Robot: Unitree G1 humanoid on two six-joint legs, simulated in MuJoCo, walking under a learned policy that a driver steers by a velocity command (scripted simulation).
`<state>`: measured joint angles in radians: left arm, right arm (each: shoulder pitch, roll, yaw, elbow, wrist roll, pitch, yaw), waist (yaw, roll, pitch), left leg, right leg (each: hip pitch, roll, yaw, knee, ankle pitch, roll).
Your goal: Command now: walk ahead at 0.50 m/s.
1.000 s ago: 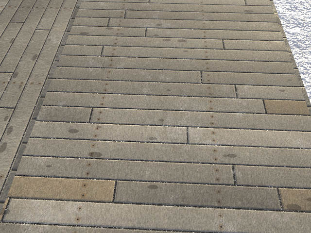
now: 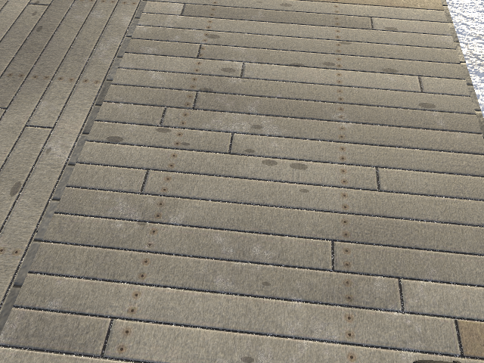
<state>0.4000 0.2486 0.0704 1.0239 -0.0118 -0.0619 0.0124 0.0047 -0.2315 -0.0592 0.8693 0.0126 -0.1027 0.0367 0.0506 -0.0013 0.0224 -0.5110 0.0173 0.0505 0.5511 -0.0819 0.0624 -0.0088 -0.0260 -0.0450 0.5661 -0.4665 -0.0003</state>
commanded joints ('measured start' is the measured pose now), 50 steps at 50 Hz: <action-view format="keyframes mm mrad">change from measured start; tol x16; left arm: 1 50 49 -11 -68 -7 -54 -12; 22 -496 50 -3 -251 -11 -37 -45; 28 54 299 81 -107 8 -39 -40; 33 -201 81 11 -155 25 -48 -40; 50 12 157 32 -38 -7 -18 0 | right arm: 1 447 -231 -64 71 -4 3 -8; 6 179 -87 -19 34 -24 -8 -3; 25 370 -192 -46 125 9 38 -54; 28 486 3 19 88 -10 19 -41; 50 -107 -79 -8 -73 10 9 -4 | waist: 1 -173 225 -401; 4 -98 52 -104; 21 -135 61 71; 26 38 84 -104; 28 32 -288 -388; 32 -2 -46 -105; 50 17 -68 67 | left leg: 1 919 366 -782 -242 -249 269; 5 404 236 -346 -334 -41 161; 8 308 209 -254 -408 7 176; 22 563 243 -119 -363 132 125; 26 539 187 -55 -24 553 63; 27 331 128 -9 283 325 26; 28 -77 -68 -24 647 -337 -40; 30 -270 12 -156 808 -418 -6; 43 -161 111 -74 159 161 -55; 50 -161 70 -55 -21 85 -19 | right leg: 1 -693 61 161 755 -106 -32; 15 -682 -110 68 160 552 -5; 23 -660 -55 40 -48 441 -52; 26 -247 26 -23 -81 411 -116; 28 417 -367 652 -165 245 -346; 29 418 -363 764 -256 142 -329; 36 -162 -214 262 -417 431 -245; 50 52 -236 110 -379 509 -183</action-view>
